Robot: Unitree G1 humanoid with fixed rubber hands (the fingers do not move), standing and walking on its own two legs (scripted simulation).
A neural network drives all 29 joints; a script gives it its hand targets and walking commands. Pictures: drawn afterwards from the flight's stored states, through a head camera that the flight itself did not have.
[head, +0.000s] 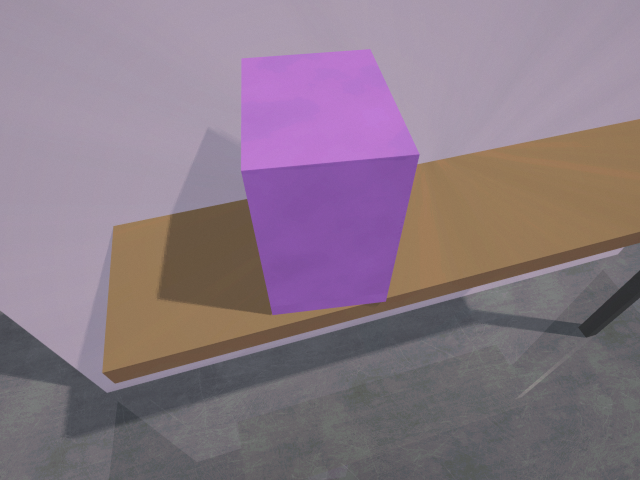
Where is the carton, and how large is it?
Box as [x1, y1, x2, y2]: [241, 49, 419, 314]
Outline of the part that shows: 370,49 241,58 241,172 272,314 385,301 419,154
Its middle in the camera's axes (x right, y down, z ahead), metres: +0.00 -0.08 +0.59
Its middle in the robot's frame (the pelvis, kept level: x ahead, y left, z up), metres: +0.51 +0.02 +0.07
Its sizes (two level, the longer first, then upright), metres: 0.243 0.184 0.296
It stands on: a table, 0.70 m high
